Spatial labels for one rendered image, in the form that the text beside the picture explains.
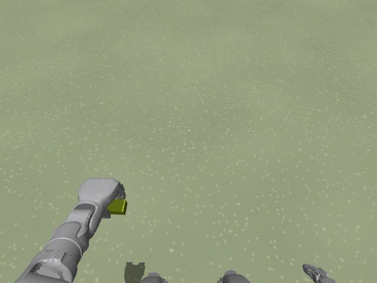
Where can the left robot hand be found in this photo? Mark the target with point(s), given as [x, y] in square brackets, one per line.
[101, 190]

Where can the small box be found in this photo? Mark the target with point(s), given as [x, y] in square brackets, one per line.
[118, 207]

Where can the right robot hand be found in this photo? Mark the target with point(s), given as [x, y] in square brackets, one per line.
[317, 274]

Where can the left robot arm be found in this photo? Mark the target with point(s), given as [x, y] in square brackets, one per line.
[57, 262]

